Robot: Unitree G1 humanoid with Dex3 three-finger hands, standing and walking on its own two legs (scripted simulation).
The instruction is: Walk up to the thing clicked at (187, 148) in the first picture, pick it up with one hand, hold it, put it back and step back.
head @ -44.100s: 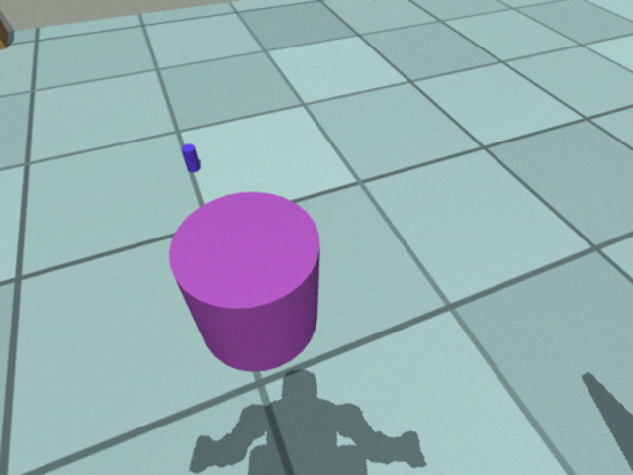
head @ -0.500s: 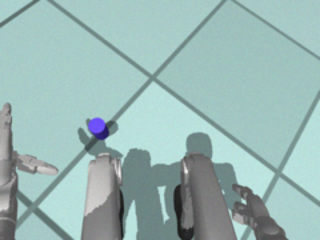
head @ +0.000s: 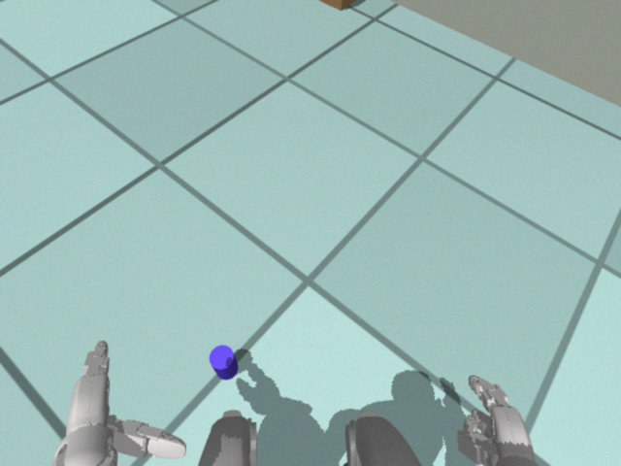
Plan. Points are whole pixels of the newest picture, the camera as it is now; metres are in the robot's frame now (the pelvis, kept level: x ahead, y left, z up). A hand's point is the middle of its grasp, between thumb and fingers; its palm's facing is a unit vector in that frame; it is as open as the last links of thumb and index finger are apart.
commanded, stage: home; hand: left
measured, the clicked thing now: (224, 363) +0.40 +0.18 -0.60
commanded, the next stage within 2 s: stand in 1.88 s
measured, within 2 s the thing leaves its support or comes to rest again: neither
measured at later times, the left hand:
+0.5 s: hand (126, 433) +0.18 +0.20 +0.00, palm faces +0.15 -0.95 -0.29, open 17.7 cm
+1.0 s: hand (145, 435) +0.18 +0.18 +0.00, palm faces +0.13 -0.95 -0.28, open 17.7 cm
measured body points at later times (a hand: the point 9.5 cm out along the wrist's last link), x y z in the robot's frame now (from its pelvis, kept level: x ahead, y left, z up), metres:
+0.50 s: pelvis +0.02 +0.01 +0.06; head +0.04 +0.01 +0.51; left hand +0.17 +0.25 +0.02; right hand +0.20 -0.22 +0.00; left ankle +0.03 +0.13 -0.63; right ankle +0.02 -0.14 -0.63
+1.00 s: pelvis +0.01 -0.01 +0.06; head +0.03 -0.01 +0.51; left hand +0.17 +0.23 +0.02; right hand +0.17 -0.25 -0.01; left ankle +0.03 +0.13 -0.63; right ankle +0.02 -0.14 -0.63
